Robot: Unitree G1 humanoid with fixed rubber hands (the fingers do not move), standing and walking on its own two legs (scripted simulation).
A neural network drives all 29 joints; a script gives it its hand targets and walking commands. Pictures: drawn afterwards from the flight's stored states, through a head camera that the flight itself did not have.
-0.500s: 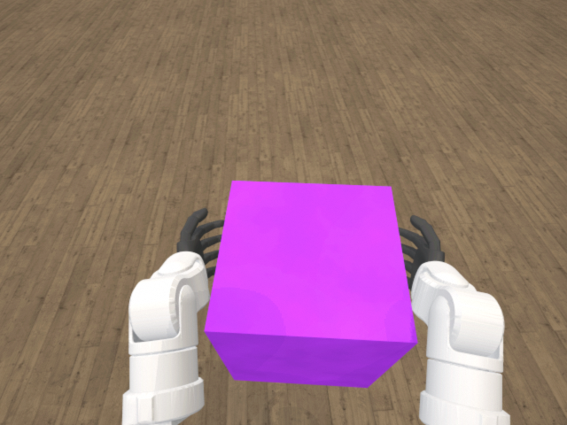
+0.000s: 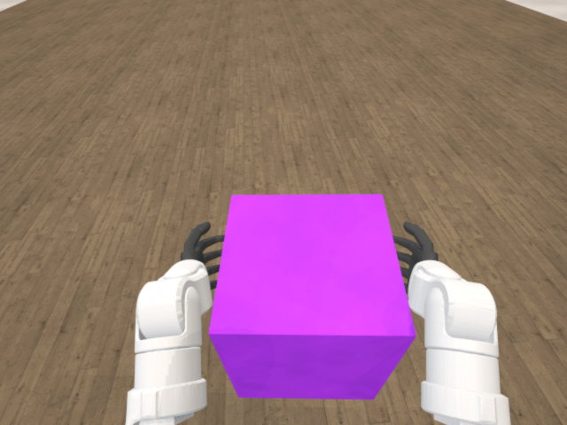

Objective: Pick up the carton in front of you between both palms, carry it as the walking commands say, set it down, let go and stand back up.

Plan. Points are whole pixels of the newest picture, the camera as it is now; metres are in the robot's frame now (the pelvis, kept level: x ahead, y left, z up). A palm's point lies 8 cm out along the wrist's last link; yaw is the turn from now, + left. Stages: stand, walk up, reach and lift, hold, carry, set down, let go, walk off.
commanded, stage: carry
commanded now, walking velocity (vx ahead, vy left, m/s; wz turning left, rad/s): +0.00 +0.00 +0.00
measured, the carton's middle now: (305, 302) +0.32 +0.00 +0.04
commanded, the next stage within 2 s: none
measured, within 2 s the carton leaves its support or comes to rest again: neither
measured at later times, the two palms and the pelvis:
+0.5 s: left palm (198, 288) +0.29 +0.14 +0.11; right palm (433, 292) +0.29 -0.16 +0.11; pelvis -0.03 -0.01 +0.00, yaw +0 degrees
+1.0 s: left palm (199, 290) +0.29 +0.14 +0.11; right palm (436, 295) +0.29 -0.16 +0.11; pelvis -0.03 -0.01 +0.00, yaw -1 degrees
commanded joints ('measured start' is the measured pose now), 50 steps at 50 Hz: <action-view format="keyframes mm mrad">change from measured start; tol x2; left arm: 1 -616 -748 -598 -75 -190 -18 -20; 50 -641 -771 -597 -66 -193 -12 -24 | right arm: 1 -601 757 589 -77 179 -18 6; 50 -633 778 594 -84 194 -13 16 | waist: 1 0 -11 -306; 50 0 0 -332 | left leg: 1 132 131 -115 -66 202 17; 10 118 135 -117 -75 161 15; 50 113 145 -116 -78 170 10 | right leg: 1 65 -127 104 -81 230 -28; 21 53 -119 109 -89 177 -35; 50 46 -120 109 -85 191 -36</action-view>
